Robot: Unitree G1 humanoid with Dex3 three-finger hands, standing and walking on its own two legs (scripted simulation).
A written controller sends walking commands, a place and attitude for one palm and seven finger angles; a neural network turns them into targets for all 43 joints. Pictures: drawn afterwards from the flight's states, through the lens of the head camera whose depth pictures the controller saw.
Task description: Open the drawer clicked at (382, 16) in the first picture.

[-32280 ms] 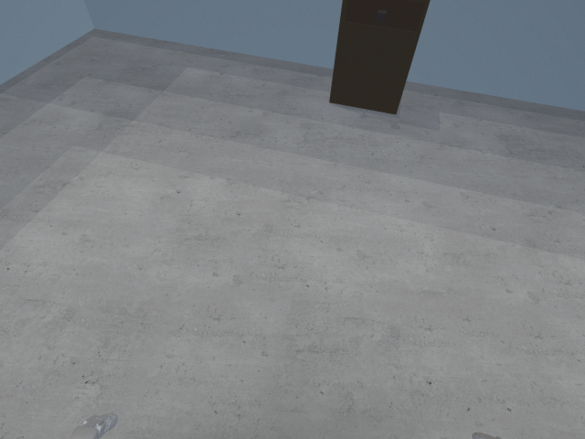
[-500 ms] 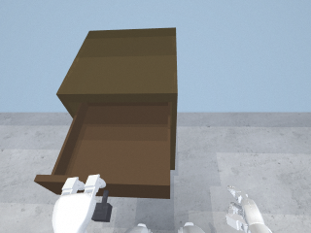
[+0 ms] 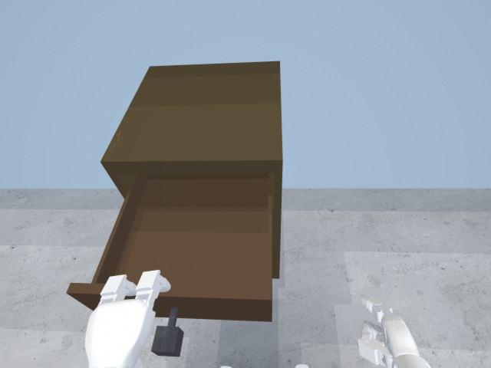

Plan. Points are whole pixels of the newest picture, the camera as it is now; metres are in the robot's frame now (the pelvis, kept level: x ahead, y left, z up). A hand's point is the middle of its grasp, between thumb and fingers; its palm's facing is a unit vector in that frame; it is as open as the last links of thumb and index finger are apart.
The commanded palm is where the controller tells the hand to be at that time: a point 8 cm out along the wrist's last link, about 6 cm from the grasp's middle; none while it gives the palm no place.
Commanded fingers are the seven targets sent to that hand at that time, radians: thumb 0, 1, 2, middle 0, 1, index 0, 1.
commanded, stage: lift the hand off the handle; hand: left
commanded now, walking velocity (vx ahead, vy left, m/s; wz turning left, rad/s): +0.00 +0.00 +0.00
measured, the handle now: (170, 329) +0.21 +0.18 -0.14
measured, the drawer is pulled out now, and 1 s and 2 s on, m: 0.30 0.30 0.30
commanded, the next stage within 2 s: draw the hand back to the body in 0.54 s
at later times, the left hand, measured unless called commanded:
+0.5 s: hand (139, 323) +0.18 +0.18 +0.02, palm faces +0.04 -0.19 -0.98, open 13.8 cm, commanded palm +0.16 +0.18 +0.08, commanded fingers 0.00 -0.50 0.30 -0.30 -1.20 -0.30 -1.20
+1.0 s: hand (109, 317) +0.18 +0.21 +0.06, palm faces +0.04 -0.16 -0.99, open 13.8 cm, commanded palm +0.16 +0.21 +0.12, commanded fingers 0.00 -0.50 0.30 -0.30 -1.20 -0.30 -1.20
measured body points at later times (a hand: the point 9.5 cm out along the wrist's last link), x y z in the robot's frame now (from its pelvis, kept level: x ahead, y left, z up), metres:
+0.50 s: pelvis +0.01 +0.01 +0.01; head +0.03 -0.03 +0.46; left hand +0.18 +0.19 +0.08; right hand +0.23 -0.20 -0.07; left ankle -0.01 +0.11 -0.67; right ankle +0.02 -0.08 -0.67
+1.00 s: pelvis +0.01 +0.00 +0.03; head +0.02 -0.04 +0.48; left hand +0.17 +0.21 +0.12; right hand +0.23 -0.20 -0.06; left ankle -0.01 +0.11 -0.67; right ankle +0.02 -0.08 -0.68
